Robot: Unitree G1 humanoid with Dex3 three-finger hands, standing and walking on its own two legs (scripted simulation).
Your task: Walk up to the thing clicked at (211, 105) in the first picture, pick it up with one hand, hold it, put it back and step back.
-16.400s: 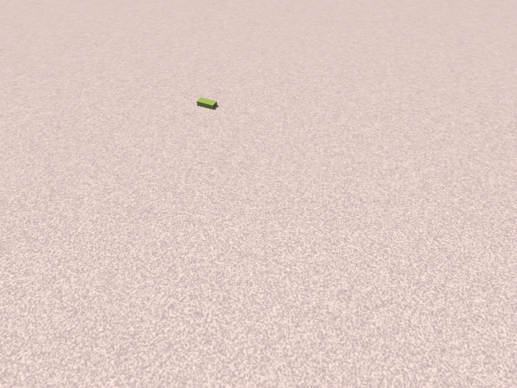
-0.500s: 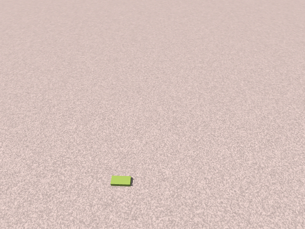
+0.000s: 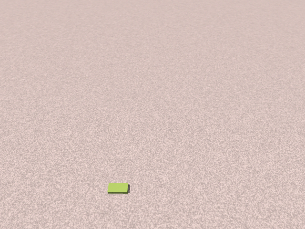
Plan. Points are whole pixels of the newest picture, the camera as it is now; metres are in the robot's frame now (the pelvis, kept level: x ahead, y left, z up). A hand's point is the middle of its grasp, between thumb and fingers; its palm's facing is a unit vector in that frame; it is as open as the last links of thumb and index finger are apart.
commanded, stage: walk up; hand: left
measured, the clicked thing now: (118, 188) +0.52 +0.24 -0.76
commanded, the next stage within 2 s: stand in 0.18 s
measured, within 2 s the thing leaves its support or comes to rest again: neither
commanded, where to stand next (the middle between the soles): +0.13 -0.01 m, yaw +1 degrees
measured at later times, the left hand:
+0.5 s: hand out of the picture +0.08 +0.25 -0.15, palm faces -0.02 -0.94 -0.35, open 7.4 cm
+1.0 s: hand out of the picture +0.08 +0.25 -0.15, palm faces -0.01 -0.94 -0.34, open 7.4 cm
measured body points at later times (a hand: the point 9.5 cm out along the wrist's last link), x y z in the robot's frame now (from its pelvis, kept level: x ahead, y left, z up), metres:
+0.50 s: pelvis +0.00 +0.00 +0.00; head +0.02 +0.00 +0.45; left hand +0.08 +0.30 -0.13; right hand +0.09 -0.30 -0.13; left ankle +0.01 +0.12 -0.75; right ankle +0.00 -0.13 -0.75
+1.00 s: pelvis +0.00 +0.00 +0.00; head +0.02 +0.00 +0.45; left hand +0.08 +0.30 -0.13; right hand +0.08 -0.31 -0.13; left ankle +0.01 +0.12 -0.75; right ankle +0.00 -0.13 -0.75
